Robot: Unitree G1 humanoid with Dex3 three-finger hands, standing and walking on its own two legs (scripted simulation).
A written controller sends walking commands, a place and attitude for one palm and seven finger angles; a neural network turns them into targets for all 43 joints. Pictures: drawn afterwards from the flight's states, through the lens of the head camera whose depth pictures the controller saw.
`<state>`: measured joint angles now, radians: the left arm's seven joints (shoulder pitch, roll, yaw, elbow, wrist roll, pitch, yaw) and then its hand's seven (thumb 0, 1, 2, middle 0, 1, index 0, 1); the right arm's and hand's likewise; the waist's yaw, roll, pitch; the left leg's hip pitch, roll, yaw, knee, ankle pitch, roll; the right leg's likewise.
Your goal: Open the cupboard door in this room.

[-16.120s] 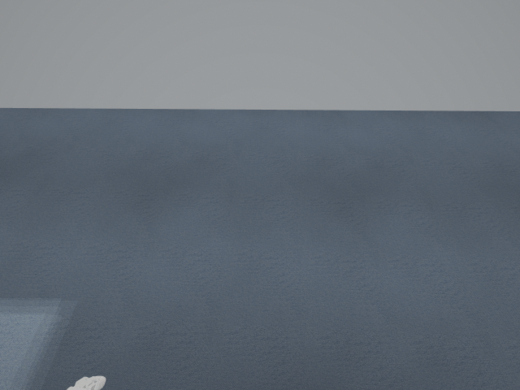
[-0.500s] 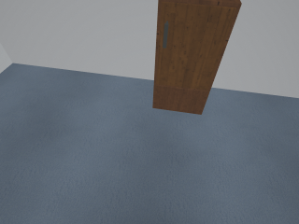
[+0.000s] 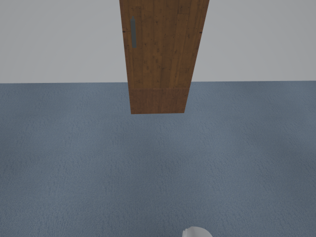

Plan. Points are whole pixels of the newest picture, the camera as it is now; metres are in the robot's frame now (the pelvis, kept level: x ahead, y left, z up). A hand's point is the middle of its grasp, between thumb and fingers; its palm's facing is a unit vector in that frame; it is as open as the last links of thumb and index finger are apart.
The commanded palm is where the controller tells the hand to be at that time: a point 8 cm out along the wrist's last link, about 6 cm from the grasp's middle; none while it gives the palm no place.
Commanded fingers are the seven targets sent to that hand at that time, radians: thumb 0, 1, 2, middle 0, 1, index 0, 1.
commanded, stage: walk to a spot facing it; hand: left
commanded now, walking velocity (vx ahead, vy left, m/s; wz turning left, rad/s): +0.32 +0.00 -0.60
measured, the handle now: (133, 32) +1.08 +0.18 -0.03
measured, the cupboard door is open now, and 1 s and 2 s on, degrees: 0 0 0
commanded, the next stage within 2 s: turn to face it in 0.32 s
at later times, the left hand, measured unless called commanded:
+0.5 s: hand (128, 184) +0.30 +0.11 -0.17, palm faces -0.22 -0.95 -0.23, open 7.3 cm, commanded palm none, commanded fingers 0.00 0.90 0.90 -0.20 -0.30 -0.20 -0.30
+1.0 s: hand (117, 173) +0.35 +0.15 -0.18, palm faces -0.05 -0.98 -0.21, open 7.4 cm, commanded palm none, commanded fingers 0.00 0.90 0.90 -0.20 -0.30 -0.20 -0.30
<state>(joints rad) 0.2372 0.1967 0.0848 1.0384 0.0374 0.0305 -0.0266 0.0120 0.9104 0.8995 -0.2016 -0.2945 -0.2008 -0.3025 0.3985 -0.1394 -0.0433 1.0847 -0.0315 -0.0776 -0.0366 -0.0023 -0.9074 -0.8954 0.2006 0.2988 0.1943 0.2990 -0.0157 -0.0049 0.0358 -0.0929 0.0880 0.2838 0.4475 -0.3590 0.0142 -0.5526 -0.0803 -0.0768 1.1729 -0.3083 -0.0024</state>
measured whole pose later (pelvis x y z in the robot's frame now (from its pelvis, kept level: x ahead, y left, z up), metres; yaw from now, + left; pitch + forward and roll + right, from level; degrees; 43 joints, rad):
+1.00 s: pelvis +0.29 -0.03 +0.00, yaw -6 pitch +0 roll -1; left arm 0.21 0.18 0.04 1.06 0.01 0.02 0.02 0.01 0.91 0.90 -0.20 -0.29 -0.20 -0.30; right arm 0.17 -0.17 -0.04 1.04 -0.02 0.00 -0.02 -0.01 -0.93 -0.89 0.21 0.30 0.20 0.30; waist 0.01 0.00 0.06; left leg -0.29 -0.02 0.03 0.46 -0.17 0.05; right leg -0.35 -0.07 -0.03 0.88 -0.50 0.05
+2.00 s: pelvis +0.40 -0.08 -0.01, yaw +4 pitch -1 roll +0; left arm 0.25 0.14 0.04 1.06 0.03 -0.06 0.01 0.00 0.91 0.90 -0.20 -0.29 -0.20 -0.30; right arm 0.29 -0.18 -0.07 1.13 -0.02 0.00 0.00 0.01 -0.91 -0.90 0.20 0.30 0.19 0.30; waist 0.01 0.03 0.06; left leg -0.39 0.09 0.06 1.11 -0.40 0.01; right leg -0.27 -0.05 -0.17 0.56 -0.28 -0.03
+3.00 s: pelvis +0.57 -0.08 +0.00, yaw +4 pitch +0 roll +4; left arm 0.17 0.15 0.03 0.99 0.03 0.01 0.03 0.01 0.91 0.90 -0.21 -0.30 -0.21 -0.30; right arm 0.14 -0.25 -0.08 1.03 -0.02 0.07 -0.01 0.00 -0.91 -0.90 0.20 0.30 0.19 0.30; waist 0.02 0.03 0.09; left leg -0.41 0.01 -0.03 1.09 -0.39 -0.06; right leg -0.30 -0.08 -0.10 0.49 -0.19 -0.05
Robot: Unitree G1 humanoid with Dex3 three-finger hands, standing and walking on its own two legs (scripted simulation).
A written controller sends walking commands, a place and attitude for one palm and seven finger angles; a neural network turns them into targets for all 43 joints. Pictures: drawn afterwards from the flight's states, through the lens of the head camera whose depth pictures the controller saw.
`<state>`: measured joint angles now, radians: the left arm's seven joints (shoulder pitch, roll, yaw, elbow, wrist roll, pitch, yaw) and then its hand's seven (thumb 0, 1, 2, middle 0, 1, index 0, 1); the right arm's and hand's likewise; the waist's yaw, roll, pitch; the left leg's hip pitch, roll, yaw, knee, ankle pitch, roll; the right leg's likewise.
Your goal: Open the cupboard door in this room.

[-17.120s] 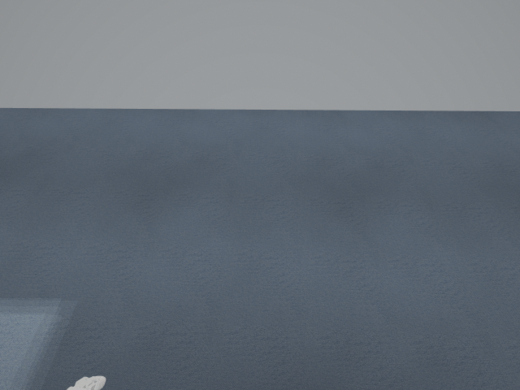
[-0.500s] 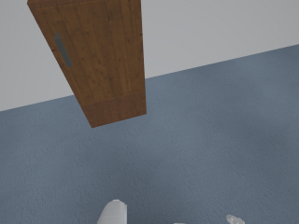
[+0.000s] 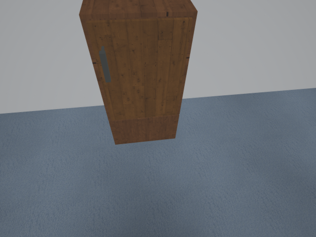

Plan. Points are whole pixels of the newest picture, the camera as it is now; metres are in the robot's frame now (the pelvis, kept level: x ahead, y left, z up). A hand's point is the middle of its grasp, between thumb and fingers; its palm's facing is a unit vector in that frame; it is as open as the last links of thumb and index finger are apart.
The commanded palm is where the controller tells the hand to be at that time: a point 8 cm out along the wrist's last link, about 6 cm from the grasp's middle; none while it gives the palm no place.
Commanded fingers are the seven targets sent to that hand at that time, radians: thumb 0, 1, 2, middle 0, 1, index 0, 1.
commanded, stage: turn to face it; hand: left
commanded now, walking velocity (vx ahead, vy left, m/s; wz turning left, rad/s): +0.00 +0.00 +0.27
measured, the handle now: (105, 64) +0.77 +0.28 -0.03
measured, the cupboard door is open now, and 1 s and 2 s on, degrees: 0 0 0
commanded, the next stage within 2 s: take the last steps up to it in 0.18 s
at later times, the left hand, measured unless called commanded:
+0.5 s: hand out of the picture -0.04 +0.15 -0.17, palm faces +0.23 -0.95 -0.20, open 7.3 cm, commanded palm none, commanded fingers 0.00 0.90 0.90 -0.20 -0.30 -0.20 -0.30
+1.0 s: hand out of the picture +0.11 +0.14 -0.17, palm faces +0.22 -0.95 -0.20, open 7.3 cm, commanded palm none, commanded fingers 0.00 0.90 0.90 -0.20 -0.30 -0.20 -0.30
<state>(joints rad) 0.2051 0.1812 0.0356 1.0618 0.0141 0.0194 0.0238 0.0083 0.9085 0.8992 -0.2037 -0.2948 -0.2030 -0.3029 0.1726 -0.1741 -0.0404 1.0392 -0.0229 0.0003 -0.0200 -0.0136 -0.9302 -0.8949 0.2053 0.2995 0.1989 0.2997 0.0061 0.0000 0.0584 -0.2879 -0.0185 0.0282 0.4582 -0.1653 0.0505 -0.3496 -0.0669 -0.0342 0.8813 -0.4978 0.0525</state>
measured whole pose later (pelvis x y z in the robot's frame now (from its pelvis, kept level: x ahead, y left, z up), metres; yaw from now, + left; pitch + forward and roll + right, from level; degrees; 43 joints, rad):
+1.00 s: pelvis +0.11 -0.04 -0.01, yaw +10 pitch -1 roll +0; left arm 0.25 0.14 0.04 1.06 0.03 -0.06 0.01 0.00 0.91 0.90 -0.20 -0.29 -0.20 -0.30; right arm 0.29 -0.18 -0.07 1.13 -0.02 0.00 0.00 0.01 -0.91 -0.90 0.20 0.30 0.19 0.30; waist 0.01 0.03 0.06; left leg -0.39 0.09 0.06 1.11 -0.40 0.01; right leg -0.27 -0.05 -0.17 0.56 -0.28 -0.03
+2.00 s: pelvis +0.28 -0.03 +0.00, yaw +10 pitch +0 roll +4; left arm 0.17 0.15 0.03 0.99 0.03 0.01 0.03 0.01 0.91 0.90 -0.21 -0.30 -0.21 -0.30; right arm 0.14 -0.25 -0.08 1.03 -0.02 0.07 -0.01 0.00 -0.91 -0.90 0.20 0.30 0.19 0.30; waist 0.02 0.03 0.09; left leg -0.41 0.01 -0.03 1.09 -0.39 -0.06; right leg -0.30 -0.08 -0.10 0.49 -0.19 -0.05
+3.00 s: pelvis +0.23 +0.02 +0.00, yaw +8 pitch -1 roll +1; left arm 0.28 0.16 -0.02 1.08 0.02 -0.01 0.03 0.01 0.91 0.90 -0.20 -0.29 -0.20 -0.30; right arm 0.31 -0.17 0.01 1.06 -0.02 -0.02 -0.02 0.01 -0.92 -0.90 0.20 0.30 0.19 0.30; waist 0.00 0.03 0.01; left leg -0.16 -0.02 0.07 0.47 -0.29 0.03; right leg -0.23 -0.05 -0.02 0.52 -0.27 0.02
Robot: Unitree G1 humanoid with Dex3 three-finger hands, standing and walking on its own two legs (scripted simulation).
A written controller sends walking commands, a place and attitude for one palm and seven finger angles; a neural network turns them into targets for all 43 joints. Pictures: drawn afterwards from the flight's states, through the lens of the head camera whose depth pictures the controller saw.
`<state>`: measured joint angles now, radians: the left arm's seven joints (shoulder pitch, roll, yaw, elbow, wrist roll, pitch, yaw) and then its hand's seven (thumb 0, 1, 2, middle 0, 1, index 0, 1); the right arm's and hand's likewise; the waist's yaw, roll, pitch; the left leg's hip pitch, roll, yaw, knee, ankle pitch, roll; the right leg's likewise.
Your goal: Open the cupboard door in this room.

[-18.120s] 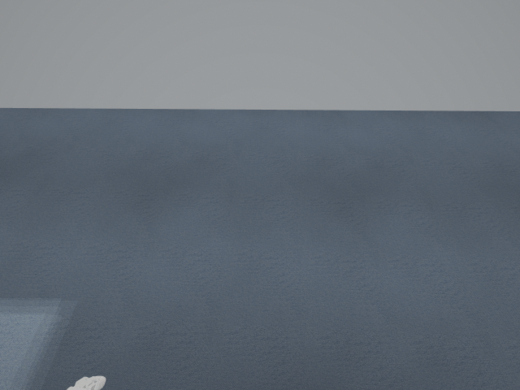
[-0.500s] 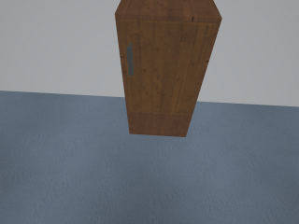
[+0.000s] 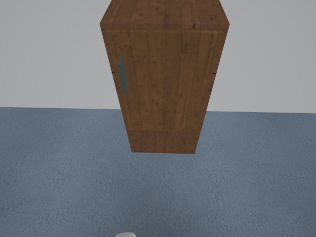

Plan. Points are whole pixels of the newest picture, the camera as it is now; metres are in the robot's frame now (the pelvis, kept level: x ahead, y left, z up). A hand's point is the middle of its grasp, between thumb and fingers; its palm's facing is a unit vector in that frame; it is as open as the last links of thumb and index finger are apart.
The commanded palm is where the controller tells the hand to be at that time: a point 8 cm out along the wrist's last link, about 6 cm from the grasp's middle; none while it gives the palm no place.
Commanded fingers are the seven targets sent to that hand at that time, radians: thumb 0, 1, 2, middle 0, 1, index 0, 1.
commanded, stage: take the last steps up to it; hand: left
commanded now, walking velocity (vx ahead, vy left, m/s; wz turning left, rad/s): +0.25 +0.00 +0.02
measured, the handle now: (123, 75) +0.70 +0.20 -0.03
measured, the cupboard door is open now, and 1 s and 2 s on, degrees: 0 0 0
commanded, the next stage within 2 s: come to a stop and stand still in 0.24 s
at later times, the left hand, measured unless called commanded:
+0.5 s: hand (94, 214) +0.20 +0.22 -0.17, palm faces +0.03 -0.98 -0.18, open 7.4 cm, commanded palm none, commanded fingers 0.00 0.90 0.90 -0.20 -0.30 -0.20 -0.30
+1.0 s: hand (110, 202) +0.23 +0.17 -0.14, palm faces +0.03 -0.96 -0.29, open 7.3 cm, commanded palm none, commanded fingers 0.00 0.90 0.90 -0.20 -0.30 -0.20 -0.30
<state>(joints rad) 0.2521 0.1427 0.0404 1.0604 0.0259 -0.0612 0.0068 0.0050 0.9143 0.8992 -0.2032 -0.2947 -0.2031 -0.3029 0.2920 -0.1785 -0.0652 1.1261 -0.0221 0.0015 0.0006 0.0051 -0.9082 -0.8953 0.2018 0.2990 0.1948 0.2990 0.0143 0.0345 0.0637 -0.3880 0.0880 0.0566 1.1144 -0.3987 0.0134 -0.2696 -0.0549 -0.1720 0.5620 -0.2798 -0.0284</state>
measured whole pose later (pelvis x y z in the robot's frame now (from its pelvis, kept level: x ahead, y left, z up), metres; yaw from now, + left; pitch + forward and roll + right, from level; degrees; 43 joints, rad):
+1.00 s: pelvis +0.17 -0.02 +0.01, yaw +0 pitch +0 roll +4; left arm 0.17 0.15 0.03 0.99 0.03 0.01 0.03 0.01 0.91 0.90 -0.21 -0.30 -0.21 -0.30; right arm 0.14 -0.25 -0.08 1.03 -0.02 0.07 -0.01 0.00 -0.91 -0.90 0.20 0.30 0.19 0.30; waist 0.02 0.03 0.09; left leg -0.41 0.01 -0.03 1.09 -0.39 -0.06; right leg -0.30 -0.08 -0.10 0.49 -0.19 -0.05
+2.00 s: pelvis +0.12 +0.04 +0.01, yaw -2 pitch -1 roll +1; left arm 0.28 0.16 -0.02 1.08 0.02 -0.01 0.03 0.01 0.91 0.90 -0.20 -0.29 -0.20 -0.30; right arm 0.31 -0.17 0.01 1.06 -0.02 -0.02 -0.02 0.01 -0.92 -0.90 0.20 0.30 0.19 0.30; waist 0.00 0.03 0.01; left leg -0.16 -0.02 0.07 0.47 -0.29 0.03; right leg -0.23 -0.05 -0.02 0.52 -0.27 0.02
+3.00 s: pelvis +0.09 +0.02 -0.09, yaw +0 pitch +16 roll -2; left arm 0.28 0.29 0.30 0.11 -0.34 -0.32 -0.40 0.01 0.19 0.60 -0.26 -0.75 -0.26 -0.76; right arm 0.25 -0.18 0.02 0.58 0.03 -0.22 -0.05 0.01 -0.90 -0.89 0.21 0.30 0.20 0.30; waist 0.00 0.03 -0.14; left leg -0.95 0.04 -0.03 1.22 -0.55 0.00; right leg -0.95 -0.02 -0.10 1.16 -0.50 -0.02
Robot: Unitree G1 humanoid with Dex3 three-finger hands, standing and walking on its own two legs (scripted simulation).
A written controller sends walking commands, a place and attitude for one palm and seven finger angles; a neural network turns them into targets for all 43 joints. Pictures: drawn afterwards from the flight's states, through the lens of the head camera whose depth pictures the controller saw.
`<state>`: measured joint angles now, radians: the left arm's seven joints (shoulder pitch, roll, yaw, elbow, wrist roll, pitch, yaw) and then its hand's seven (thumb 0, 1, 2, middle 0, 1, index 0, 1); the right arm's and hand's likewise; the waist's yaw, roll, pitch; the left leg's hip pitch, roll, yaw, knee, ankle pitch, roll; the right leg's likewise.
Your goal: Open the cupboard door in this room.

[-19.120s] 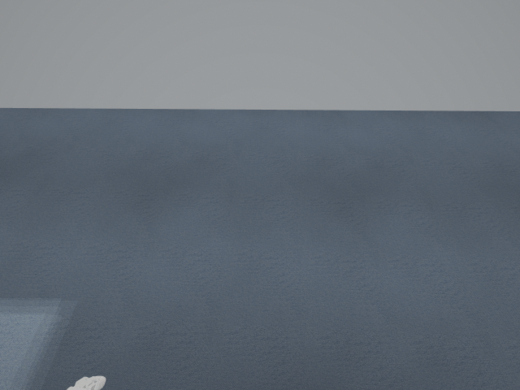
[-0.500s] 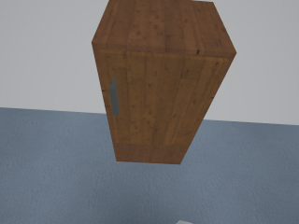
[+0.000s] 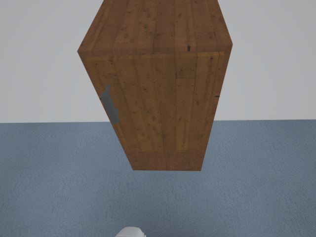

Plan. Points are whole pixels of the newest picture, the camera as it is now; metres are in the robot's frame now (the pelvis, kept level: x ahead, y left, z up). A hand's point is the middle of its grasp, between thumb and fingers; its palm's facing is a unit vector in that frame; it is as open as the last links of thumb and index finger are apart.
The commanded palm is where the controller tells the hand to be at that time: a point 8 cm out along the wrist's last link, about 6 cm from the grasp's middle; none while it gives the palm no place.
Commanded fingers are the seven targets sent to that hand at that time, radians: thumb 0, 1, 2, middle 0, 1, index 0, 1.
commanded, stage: come to a stop and stand still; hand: left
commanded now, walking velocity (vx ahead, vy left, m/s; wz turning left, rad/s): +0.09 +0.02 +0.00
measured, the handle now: (111, 104) +0.53 +0.22 -0.04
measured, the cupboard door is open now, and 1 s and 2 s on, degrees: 0 0 0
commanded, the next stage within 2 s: look again from close up in 0.52 s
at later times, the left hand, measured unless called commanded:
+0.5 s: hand out of the picture -0.04 +0.23 -0.18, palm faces +0.02 -0.98 -0.20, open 7.4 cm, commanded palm none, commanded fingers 0.00 0.90 0.90 -0.20 -0.30 -0.20 -0.30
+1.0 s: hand out of the picture -0.03 +0.24 -0.17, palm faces -0.01 -0.97 -0.23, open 7.3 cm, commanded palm none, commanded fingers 0.00 0.90 0.90 -0.20 -0.30 -0.20 -0.30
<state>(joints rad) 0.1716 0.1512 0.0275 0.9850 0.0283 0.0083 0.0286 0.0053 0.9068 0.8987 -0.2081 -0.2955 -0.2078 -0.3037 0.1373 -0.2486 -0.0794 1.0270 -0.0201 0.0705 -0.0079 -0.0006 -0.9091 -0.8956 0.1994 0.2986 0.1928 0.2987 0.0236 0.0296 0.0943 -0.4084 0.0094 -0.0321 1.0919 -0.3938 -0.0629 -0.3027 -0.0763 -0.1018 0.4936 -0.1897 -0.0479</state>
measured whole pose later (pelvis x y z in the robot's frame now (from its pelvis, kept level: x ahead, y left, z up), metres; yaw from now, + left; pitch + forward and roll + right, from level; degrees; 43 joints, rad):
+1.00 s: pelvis -0.04 +0.06 -0.01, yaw -1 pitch -1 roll +1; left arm 0.28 0.16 -0.02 1.08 0.02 -0.01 0.03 0.01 0.91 0.90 -0.20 -0.29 -0.20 -0.30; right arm 0.31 -0.17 0.01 1.06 -0.02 -0.02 -0.02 0.01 -0.92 -0.90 0.20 0.30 0.19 0.30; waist 0.00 0.03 0.01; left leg -0.16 -0.02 0.07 0.47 -0.29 0.03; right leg -0.23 -0.05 -0.02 0.52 -0.27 0.02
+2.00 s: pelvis -0.08 +0.04 -0.10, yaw +1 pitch +16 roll -2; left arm 0.28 0.29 0.30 0.11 -0.34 -0.32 -0.40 0.01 0.19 0.60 -0.26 -0.75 -0.26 -0.76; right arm 0.25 -0.18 0.02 0.58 0.03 -0.22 -0.05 0.01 -0.90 -0.89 0.21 0.30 0.20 0.30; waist 0.00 0.03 -0.14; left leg -0.95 0.04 -0.03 1.22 -0.55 0.00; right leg -0.95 -0.02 -0.10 1.16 -0.50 -0.02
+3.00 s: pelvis -0.06 +0.06 -0.08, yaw +0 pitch +17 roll -3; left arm 0.01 0.42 0.44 0.39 -0.36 -0.32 -0.51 -0.01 -0.50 0.30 -0.30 -1.20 -0.30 -1.20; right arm 0.29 -0.29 0.02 0.53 0.03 -0.18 -0.06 0.01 -0.90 -0.90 0.21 0.30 0.20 0.30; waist -0.02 0.02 -0.13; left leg -0.87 0.03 -0.01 1.11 -0.53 0.02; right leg -0.87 -0.03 -0.08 1.04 -0.46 0.01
